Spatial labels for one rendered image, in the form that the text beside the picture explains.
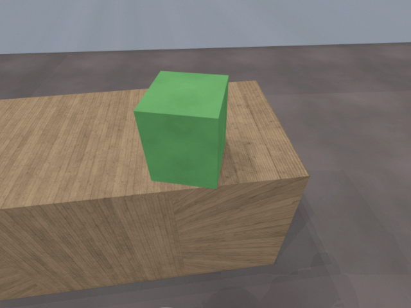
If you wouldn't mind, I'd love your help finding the carton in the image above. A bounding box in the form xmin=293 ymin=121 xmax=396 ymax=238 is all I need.
xmin=134 ymin=71 xmax=229 ymax=189

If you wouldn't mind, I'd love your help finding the pedestal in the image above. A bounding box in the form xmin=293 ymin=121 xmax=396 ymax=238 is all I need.
xmin=0 ymin=80 xmax=310 ymax=301

